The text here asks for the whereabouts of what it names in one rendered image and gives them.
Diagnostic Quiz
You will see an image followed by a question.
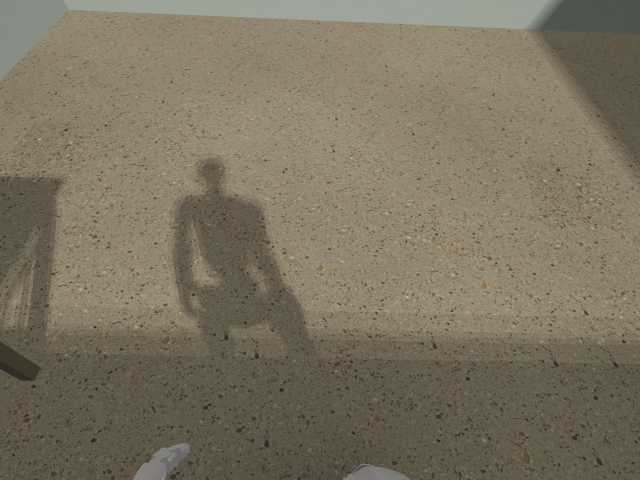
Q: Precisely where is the table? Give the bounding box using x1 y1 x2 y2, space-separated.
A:
0 342 41 381

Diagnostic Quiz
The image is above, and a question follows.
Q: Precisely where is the robot left hand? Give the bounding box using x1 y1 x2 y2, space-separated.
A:
133 443 190 480

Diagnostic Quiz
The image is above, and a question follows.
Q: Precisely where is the robot right shin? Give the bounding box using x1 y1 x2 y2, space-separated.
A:
351 464 373 474

